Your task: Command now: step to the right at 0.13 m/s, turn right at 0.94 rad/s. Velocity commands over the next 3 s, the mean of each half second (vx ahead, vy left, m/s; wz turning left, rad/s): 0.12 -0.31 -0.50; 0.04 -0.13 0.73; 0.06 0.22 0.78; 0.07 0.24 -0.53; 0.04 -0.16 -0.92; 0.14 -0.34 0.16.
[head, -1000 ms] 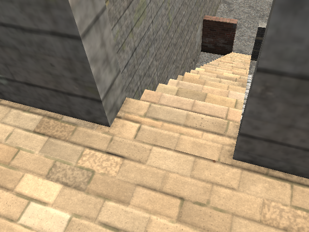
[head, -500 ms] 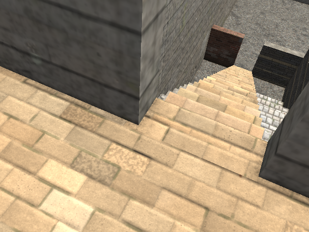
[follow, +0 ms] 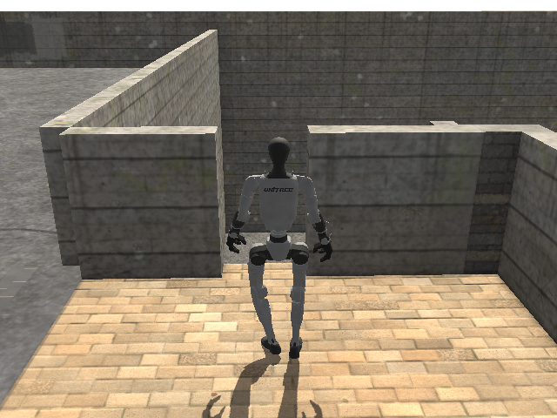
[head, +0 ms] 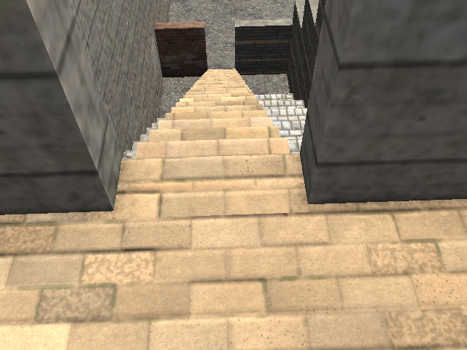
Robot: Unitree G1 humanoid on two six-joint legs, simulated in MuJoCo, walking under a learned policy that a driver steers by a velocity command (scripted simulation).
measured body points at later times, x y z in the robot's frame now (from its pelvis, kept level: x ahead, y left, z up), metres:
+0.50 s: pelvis -0.01 -0.12 +0.01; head +0.02 -0.11 +0.46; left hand +0.27 +0.02 -0.07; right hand -0.20 -0.39 -0.09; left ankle +0.01 +0.11 -0.72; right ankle -0.03 -0.29 -0.70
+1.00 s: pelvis -0.02 -0.24 +0.02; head +0.03 -0.24 +0.46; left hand +0.01 +0.03 -0.10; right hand +0.22 -0.46 -0.09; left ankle -0.02 -0.12 -0.67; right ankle -0.03 -0.29 -0.72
